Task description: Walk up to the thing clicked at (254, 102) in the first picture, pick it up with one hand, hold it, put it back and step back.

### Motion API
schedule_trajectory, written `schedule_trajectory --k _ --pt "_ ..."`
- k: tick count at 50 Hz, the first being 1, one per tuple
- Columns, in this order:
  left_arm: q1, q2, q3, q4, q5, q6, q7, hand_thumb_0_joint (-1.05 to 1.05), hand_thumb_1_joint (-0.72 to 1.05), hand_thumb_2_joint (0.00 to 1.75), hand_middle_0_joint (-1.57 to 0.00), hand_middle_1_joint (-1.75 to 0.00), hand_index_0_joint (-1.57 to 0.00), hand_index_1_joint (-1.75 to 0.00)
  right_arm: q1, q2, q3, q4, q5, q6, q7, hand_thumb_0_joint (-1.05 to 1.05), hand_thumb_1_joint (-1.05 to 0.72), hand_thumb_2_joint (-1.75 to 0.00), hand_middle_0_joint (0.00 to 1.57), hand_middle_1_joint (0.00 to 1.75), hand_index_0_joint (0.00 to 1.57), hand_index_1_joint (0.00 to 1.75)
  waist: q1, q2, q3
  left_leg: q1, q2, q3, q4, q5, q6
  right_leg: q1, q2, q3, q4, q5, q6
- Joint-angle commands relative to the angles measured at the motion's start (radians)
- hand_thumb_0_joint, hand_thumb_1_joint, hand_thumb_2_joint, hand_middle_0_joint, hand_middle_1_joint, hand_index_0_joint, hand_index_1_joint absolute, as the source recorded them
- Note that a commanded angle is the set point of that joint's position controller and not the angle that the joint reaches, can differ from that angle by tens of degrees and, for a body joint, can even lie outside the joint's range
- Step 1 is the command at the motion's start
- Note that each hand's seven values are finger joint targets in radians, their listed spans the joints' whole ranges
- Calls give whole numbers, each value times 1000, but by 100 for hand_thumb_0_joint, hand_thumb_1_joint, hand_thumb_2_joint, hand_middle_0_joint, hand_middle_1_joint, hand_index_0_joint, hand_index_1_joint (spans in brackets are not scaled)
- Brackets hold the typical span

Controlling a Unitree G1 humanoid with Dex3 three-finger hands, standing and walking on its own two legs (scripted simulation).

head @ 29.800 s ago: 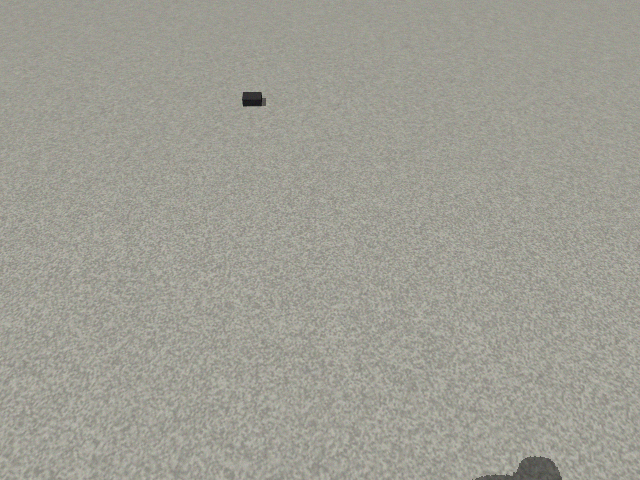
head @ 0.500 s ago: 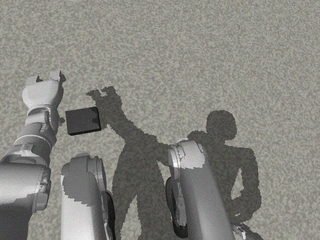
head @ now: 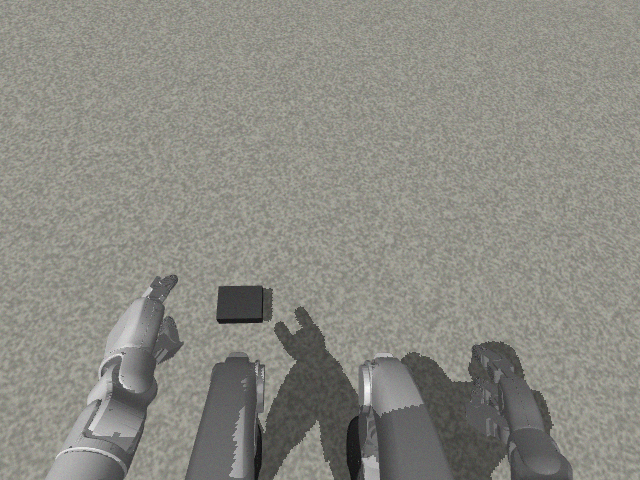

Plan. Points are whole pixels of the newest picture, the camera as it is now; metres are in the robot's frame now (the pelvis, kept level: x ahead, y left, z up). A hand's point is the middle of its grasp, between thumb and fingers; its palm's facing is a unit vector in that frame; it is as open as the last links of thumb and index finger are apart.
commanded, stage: home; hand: left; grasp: from above
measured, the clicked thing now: (240, 304) +0.48 +0.16 -0.52
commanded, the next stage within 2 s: none
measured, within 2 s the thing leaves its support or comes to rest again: neither
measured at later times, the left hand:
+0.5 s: hand (101, 345) +0.25 +0.19 +0.10, palm faces +0.10 -0.97 -0.23, open 7.4 cm
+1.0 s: hand (82, 360) +0.23 +0.19 +0.13, palm faces +0.10 -0.97 -0.20, open 7.4 cm
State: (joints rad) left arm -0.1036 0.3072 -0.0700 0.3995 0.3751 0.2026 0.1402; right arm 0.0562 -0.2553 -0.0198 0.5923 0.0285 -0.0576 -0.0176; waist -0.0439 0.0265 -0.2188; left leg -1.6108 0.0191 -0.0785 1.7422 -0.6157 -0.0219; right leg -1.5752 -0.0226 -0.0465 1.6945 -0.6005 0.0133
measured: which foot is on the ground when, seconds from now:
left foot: down 0.00-1.00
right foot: down 0.00-1.00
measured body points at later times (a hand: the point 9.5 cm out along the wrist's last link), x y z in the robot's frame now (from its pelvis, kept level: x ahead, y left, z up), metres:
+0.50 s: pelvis +0.07 +0.01 +0.16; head +0.11 +0.02 +0.61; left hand +0.24 +0.24 +0.12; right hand +0.22 -0.23 +0.09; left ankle +0.08 +0.13 -0.50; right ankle +0.08 -0.13 -0.50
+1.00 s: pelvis +0.08 +0.00 +0.18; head +0.10 +0.01 +0.63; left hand +0.23 +0.24 +0.15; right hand +0.26 -0.23 +0.12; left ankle +0.08 +0.13 -0.50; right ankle +0.08 -0.13 -0.50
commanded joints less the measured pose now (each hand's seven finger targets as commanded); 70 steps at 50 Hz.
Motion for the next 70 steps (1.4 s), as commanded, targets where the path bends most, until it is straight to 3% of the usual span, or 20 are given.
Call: schedule_trajectory --k 1,6,9,16,21,22,24,30,35,39,66,70 --pt "-85 106 55 -295 -125 5 16 0 90 90 -20 -30 -20 -30 32 -137 -39 -121 12 -58 -43 0 -90 -90 20 30 20 30 -44 82 -358 441 -18 -4 -395 -65 38 329 28 3 -349 11 -33" --pt "61 91 88 -398 -259 48 6 0 90 90 -20 -30 -20 -30 50 -107 -16 -161 14 -81 -74 0 -90 -90 20 30 20 30 -36 66 -291 564 -15 5 -515 -36 42 474 30 14 -490 24 -31" --pt "170 70 102 -440 -308 78 0 0 90 90 -20 -30 -20 -30 81 -92 -2 -176 16 -94 -92 0 -90 -90 20 30 20 30 -32 56 -274 653 -12 6 -578 59 39 579 30 9 -555 100 -30" --pt "369 17 142 -563 -399 154 -22 0 90 90 -20 -30 -20 -30 153 -79 13 -199 9 -125 -141 0 -90 -90 20 30 20 30 -24 71 -224 862 -4 3 -723 313 23 784 39 -7 -683 299 -28" --pt "498 2 156 -653 -439 192 -40 0 90 90 -20 -30 -20 -30 179 -67 20 -227 5 -151 -166 0 -90 -90 20 30 20 30 -9 47 -140 936 -13 29 -809 358 29 916 43 -18 -810 349 -22" --pt "530 10 171 -677 -442 197 -43 0 90 90 -20 -30 -20 -30 182 -67 18 -233 3 -156 -170 0 -90 -90 20 30 20 30 -2 41 -133 949 -15 34 -824 365 30 936 46 -20 -828 350 -22" --pt "561 -1 152 -688 -442 207 -56 0 90 90 -20 -30 -20 -30 187 -67 18 -236 -1 -167 -175 0 -90 -90 20 30 20 30 -10 29 -87 961 -16 38 -845 367 31 945 47 -23 -855 352 -21" --pt "600 2 150 -726 -434 218 -90 0 90 90 -20 -30 -20 -30 184 -79 8 -245 -10 -194 -178 0 -90 -90 20 30 20 30 -10 19 -11 1000 -15 31 -906 351 33 963 52 -39 -901 324 -19" --pt "588 8 153 -714 -429 212 -109 0 90 90 -20 -30 -20 -30 192 -88 -3 -234 -17 -218 -176 0 -90 -90 20 30 20 30 -18 17 -10 1028 -19 37 -899 398 33 976 47 -33 -901 367 -17" --pt "581 17 167 -713 -423 203 -114 0 90 90 -20 -30 -20 -30 188 -88 -3 -222 -22 -230 -174 0 -90 -90 20 30 20 30 -4 35 -31 1047 -19 36 -902 421 28 996 46 -30 -894 382 -18" --pt "586 19 160 -700 -418 196 -112 0 90 90 -20 -30 -20 -30 163 -85 -1 -211 -23 -243 -178 0 -90 -90 20 30 20 30 10 25 -18 1020 -19 41 -905 345 33 989 43 -23 -908 328 -14" --pt "576 14 154 -690 -417 199 -111 0 90 90 -20 -30 -20 -30 165 -90 -1 -209 -23 -244 -179 0 -90 -90 20 30 20 30 -1 5 3 1014 -18 41 -905 331 36 983 43 -22 -913 316 -12"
